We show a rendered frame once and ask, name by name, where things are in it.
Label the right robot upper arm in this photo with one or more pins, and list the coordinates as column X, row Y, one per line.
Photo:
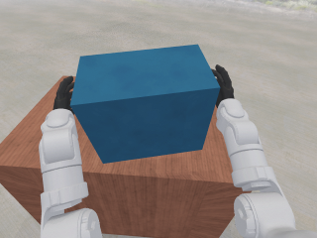
column 266, row 215

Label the robot left hand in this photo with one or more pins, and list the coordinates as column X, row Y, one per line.
column 63, row 96

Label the left robot upper arm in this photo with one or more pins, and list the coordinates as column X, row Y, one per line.
column 80, row 223

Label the robot left forearm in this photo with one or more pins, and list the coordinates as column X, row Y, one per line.
column 61, row 169

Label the carton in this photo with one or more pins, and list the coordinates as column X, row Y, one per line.
column 146, row 103

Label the robot right forearm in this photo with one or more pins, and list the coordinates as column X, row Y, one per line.
column 245, row 150

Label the robot right hand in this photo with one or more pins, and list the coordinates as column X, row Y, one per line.
column 226, row 90

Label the pedestal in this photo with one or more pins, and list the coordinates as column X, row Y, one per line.
column 182, row 195

